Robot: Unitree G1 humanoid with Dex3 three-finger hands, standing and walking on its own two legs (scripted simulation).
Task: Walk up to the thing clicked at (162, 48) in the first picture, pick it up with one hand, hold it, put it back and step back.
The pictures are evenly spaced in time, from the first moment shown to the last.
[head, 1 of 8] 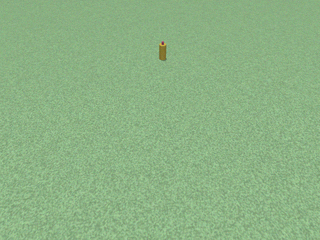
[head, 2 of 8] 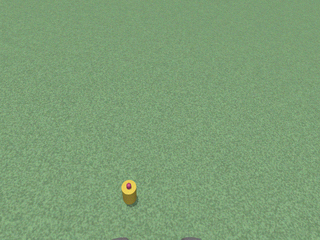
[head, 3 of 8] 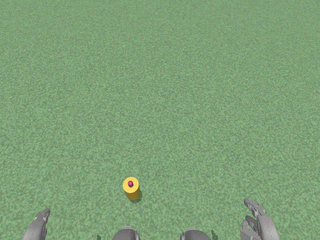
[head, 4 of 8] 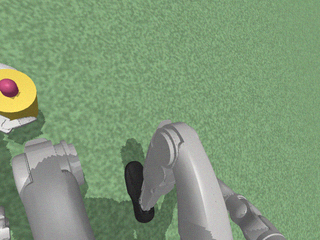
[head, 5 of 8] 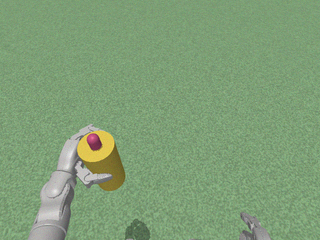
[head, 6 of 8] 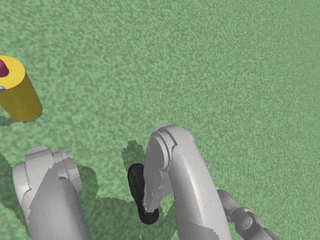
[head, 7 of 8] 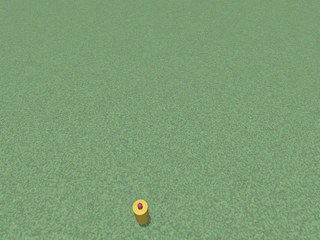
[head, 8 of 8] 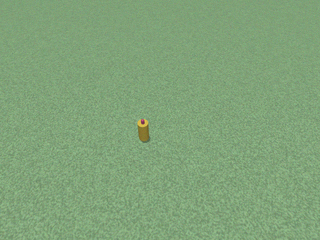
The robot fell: no
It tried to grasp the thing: yes
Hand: left
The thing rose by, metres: 0.67
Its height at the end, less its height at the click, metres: +0.00
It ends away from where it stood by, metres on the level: 0.01
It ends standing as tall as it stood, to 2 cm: yes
